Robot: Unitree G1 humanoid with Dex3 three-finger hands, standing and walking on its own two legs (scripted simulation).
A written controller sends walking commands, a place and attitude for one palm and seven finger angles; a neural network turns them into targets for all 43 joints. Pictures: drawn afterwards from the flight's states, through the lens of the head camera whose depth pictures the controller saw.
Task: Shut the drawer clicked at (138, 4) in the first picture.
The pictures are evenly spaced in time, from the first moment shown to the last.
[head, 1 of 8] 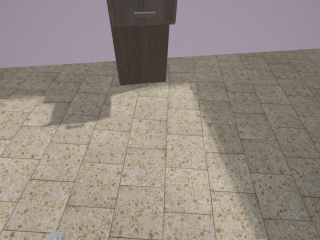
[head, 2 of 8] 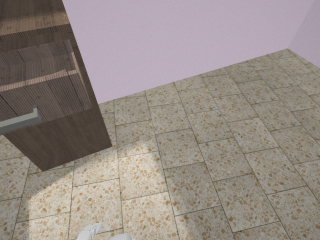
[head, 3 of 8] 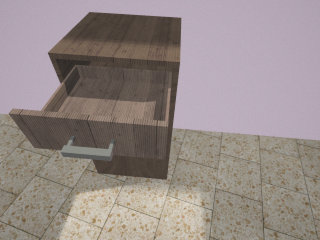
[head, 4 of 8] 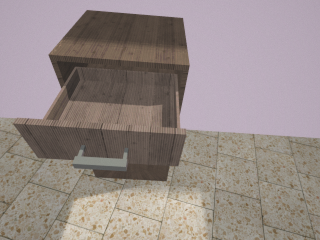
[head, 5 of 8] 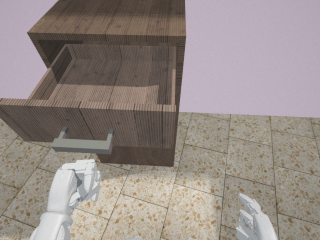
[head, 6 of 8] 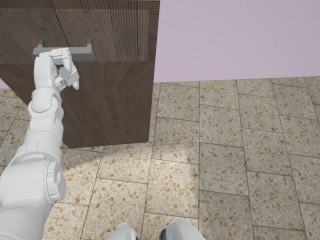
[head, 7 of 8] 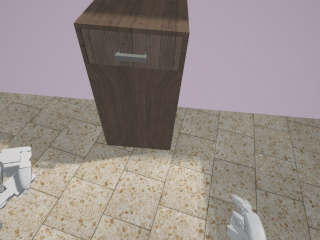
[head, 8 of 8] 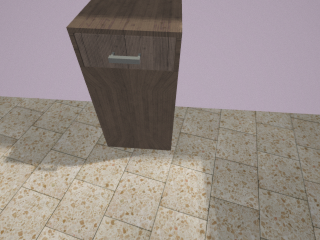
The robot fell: no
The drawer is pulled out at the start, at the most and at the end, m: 0.29 0.29 0.00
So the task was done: yes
